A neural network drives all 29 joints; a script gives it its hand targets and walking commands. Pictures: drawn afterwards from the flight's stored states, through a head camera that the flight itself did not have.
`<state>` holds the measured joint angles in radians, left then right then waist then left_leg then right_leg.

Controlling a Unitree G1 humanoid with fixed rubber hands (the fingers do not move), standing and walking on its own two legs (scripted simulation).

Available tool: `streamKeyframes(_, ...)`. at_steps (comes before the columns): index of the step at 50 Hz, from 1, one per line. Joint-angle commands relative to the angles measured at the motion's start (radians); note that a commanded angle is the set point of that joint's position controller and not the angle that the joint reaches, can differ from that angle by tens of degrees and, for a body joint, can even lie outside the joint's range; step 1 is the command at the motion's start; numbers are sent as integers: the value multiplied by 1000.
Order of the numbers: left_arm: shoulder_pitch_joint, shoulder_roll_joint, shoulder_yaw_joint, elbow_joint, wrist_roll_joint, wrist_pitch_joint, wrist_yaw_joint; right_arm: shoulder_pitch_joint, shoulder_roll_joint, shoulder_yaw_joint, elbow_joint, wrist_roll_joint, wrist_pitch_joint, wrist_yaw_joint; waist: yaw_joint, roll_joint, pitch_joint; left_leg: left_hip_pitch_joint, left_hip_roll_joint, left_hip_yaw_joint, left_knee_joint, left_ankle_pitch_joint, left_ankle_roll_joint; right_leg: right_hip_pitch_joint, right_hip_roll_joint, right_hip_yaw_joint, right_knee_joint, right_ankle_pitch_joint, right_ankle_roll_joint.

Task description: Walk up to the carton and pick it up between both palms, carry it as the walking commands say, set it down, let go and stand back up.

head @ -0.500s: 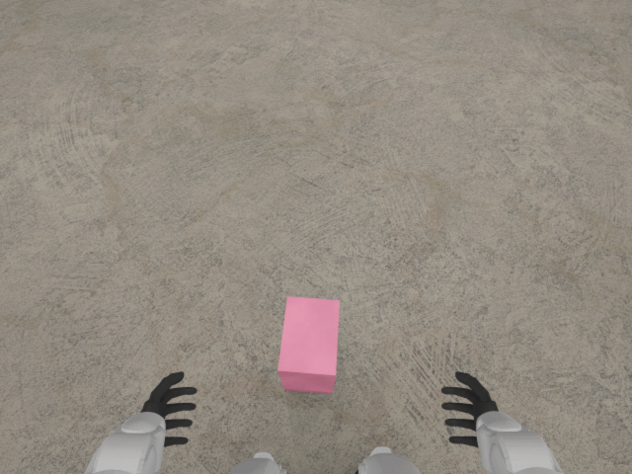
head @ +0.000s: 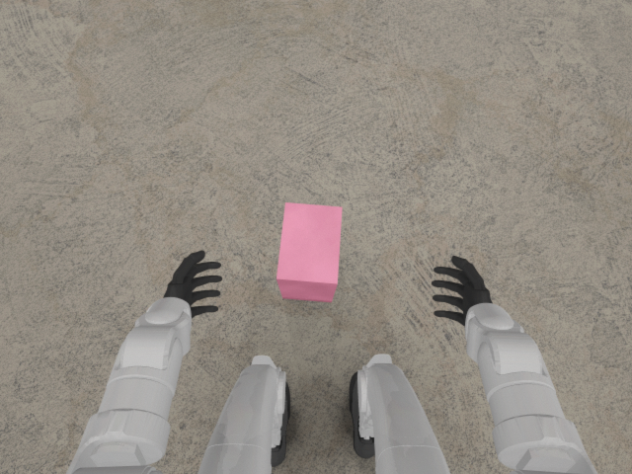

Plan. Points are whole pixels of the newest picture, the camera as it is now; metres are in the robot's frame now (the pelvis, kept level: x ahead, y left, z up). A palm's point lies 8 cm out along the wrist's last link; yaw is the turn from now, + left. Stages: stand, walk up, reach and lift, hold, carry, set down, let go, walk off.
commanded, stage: reach and lift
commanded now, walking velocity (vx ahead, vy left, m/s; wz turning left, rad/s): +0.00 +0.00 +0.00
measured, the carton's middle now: (310, 256) +0.52 +0.02 -0.56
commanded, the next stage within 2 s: none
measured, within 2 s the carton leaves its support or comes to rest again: neither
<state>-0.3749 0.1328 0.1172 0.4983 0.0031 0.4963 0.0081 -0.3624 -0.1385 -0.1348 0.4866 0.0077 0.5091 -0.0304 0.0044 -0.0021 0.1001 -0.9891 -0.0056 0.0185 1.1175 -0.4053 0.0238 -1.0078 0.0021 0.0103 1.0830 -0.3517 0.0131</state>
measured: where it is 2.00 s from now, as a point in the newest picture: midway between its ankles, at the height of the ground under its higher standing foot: (320, 433)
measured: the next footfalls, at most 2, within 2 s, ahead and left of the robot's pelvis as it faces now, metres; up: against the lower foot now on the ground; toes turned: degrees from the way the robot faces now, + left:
none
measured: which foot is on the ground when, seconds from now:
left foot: down 0.00-1.00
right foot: down 0.00-1.00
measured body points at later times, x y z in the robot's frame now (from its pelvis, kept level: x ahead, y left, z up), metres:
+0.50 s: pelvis -0.03 +0.00 -0.02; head +0.28 +0.00 +0.30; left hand +0.47 +0.18 -0.15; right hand +0.46 -0.16 -0.16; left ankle +0.07 +0.10 -0.65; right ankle +0.09 -0.13 -0.65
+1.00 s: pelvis -0.03 +0.00 -0.06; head +0.32 +0.01 +0.20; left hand +0.51 +0.17 -0.21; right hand +0.52 -0.15 -0.21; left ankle +0.07 +0.11 -0.65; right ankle +0.09 -0.13 -0.65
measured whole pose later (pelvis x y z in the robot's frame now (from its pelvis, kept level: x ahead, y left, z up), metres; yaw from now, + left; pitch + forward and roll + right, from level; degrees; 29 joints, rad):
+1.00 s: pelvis -0.03 +0.00 -0.06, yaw +1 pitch +25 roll -1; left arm -1.32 0.26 0.18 0.83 -0.08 0.21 0.12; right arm -1.30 -0.21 -0.24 0.78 0.07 0.21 -0.19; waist 0.01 0.00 0.53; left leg -1.37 -0.05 -0.04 1.37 -0.42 0.00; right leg -1.38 0.04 0.04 1.33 -0.38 0.03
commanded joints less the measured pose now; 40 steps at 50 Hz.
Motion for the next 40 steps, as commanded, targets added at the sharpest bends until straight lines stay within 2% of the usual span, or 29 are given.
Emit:
streamKeyframes(1, -456, 134, 64, -69, 23, -2, 22, -493, -160, -76, -91, 0, -6, -27, 27, 39, -599, 190, -14, -12, -247, -148, -21, 313, 15, -22, -164, -131, -14)
streamKeyframes(2, -475, 126, 62, 30, -2, 13, 33, -448, -118, -45, -12, -3, 9, -32, -15, -8, -617, 240, -14, -45, -279, -182, -6, 293, 21, -32, -159, -103, -4)
streamKeyframes(3, -639, 164, 66, 9, 15, -9, 39, -623, -146, -74, -41, 31, -22, -30, 8, 40, -586, 250, -3, -60, -262, -220, -4, 211, 14, -40, -145, -162, -2)
streamKeyframes(4, -632, 133, 51, 69, 5, 5, 53, -559, -104, -86, 94, 14, 1, -43, -47, 63, -630, 290, -5, -81, -278, -256, -6, 208, 26, -41, -146, -155, -10)
streamKeyframes(5, -714, 116, 79, 78, -6, -21, 60, -674, -91, -66, 45, 29, -16, -46, 56, 22, -551, 207, -20, -49, -263, -213, -12, 189, 28, -29, -145, -156, -15)
streamKeyframes(6, -842, 184, 66, 7, -17, -47, 67, -716, -160, -93, 83, 22, -44, -57, -25, 40, -717, 257, -13, -52, -236, -189, -17, 241, 16, -25, -116, -109, -6)
streamKeyframes(9, -941, 152, 61, 133, -74, -56, 81, -863, -112, -68, 118, 47, -62, -95, -14, 8, -778, 262, -20, -80, -245, -212, -22, 208, 31, -42, -116, -114, -3)
streamKeyframes(10, -935, 156, 83, 135, -46, -61, 89, -841, -105, -98, 120, 31, -74, -108, -53, 54, -880, 314, -33, -40, -225, -161, -30, 236, 39, -38, -129, -92, -9)
streamKeyframes(11, -798, 128, 85, 227, -31, -82, 86, -762, -101, -99, 149, 16, -90, -111, 4, 55, -825, 241, -23, -38, -239, -63, -35, 237, 50, -47, -121, -18, -14)
streamKeyframes(12, -896, 134, 72, 218, -38, -91, 96, -829, -130, -125, 211, 4, -104, -120, -53, 48, -892, 219, -33, -15, -192, -70, -40, 222, 50, -44, -102, -21, -9)
streamKeyframes(13, -892, 183, 108, 140, -38, -121, 98, -816, -99, -114, 128, 38, -122, -119, 0, 106, -1039, 340, -30, -63, -229, -38, -45, 253, 58, -66, -79, 22, -8)
streamKeyframes(15, -958, 221, 123, 167, -34, -148, 120, -900, -177, -141, 114, 21, -158, -141, -38, 51, -1095, 318, -35, -26, -181, -2, -40, 221, 57, -58, -83, 10, 1)
streamKeyframes(17, -1003, 234, 129, 166, -50, -174, 142, -951, -135, -93, 132, 54, -183, -151, 18, 29, -1182, 312, -53, -51, -183, 2, -45, 263, 71, -64, -59, 39, 6)
streamKeyframes(19, -971, 245, 115, 173, -59, -205, 120, -961, -126, -68, 51, 47, -207, -167, -13, -41, -1189, 249, -56, -29, -182, 120, -32, 322, 75, -63, -77, 127, 13)
streamKeyframes(20, -1030, 134, 82, 246, -82, -224, 117, -950, -174, -124, 196, 5, -229, -167, -83, 0, -1185, 154, -70, -8, -115, 124, -53, 296, 60, -20, -75, 120, -12)
streamKeyframes(21, -1047, 177, 72, 195, -99, -247, 111, -1021, -141, -90, 96, 33, -249, -163, -36, -16, -1266, 239, -73, -29, -139, 204, -37, 273, 77, -70, -42, 182, 16)
streamKeyframes(22, -1072, 167, 74, 148, -86, -270, 130, -1013, -151, -105, 125, 38, -278, -153, -55, -12, -1338, 263, -73, -28, -89, 326, -47, 248, 92, -67, -12, 253, -5)
streamKeyframes(23, -1039, 191, 93, 159, -69, -294, 129, -963, -171, -100, 198, 44, -290, -155, -21, 65, -1329, 322, -72, -21, -70, 360, -50, 257, 76, -18, -16, 293, -16)
streamKeyframes(27, -1218, 266, 70, 23, -139, -276, 131, -1252, -162, -29, -96, 128, -288, -175, -16, -67, -1756, 313, -82, -2, -46, 376, -8, 517, 95, -32, 44, 414, 16)
streamKeyframes(28, -1218, 247, 72, -2, -127, -246, 146, -1219, -175, -2, -82, 159, -258, -187, 17, -9, -1904, 380, -92, 21, -29, 400, -35, 650, 91, 17, 3, 422, -6)
streamKeyframes(29, -1142, 240, 69, 32, -125, -233, 144, -1210, -111, 9, -53, 163, -234, -192, 35, -52, -1846, 369, -93, 5, -20, 463, -18, 613, 112, -14, 62, 473, 7)
streamKeyframes(30, -1119, 247, 70, -59, -126, -227, 144, -1100, -141, -11, -166, 162, -238, -193, -26, 8, -2004, 469, -84, -17, 12, 639, -36, 669, 123, -1, 82, 677, -1)
streamKeyframes(31, -1121, 280, 62, -177, -115, -258, 125, -1050, -138, -9, -192, 152, -248, -200, 5, 64, -2084, 439, -98, 0, 42, 691, -38, 711, 110, 35, 107, 779, -8)
streamKeyframes(32, -1207, 315, 112, -175, -134, -267, 127, -1144, -171, 4, -185, 151, -251, -199, 30, -17, -2073, 368, -100, -9, 76, 684, -28, 739, 89, 54, 135, 810, -12)
streamKeyframes(35, -1123, 364, 136, -185, -83, -246, 129, -1110, -179, 0, -265, 133, -240, -199, 62, 1, -2067, 358, -107, -9, 64, 705, -26, 701, 104, 36, 135, 777, 3)
streamKeyframes(36, -1109, 305, 124, -116, -92, -254, 115, -1122, -157, -41, -161, 97, -237, -198, 59, 27, -1955, 333, -107, -14, 86, 655, -25, 580, 99, 38, 157, 687, -2)
streamKeyframes(37, -1129, 301, 111, -71, -98, -248, 117, -1126, -169, -44, -130, 80, -239, -193, 35, -11, -1882, 303, -102, -19, 52, 579, -28, 552, 103, 9, 128, 601, 5)
streamKeyframes(38, -1178, 292, 89, -73, -89, -244, 120, -1138, -186, -62, -123, 89, -238, -188, 10, 60, -1865, 332, -93, -4, 44, 555, -37, 537, 101, 13, 93, 573, -4)
streamKeyframes(40, -1211, 287, 87, -89, -90, -286, 115, -1148, -115, -37, -82, 112, -265, -191, 39, 5, -1781, 229, -102, -13, 50, 471, -24, 526, 99, 24, 136, 541, -1)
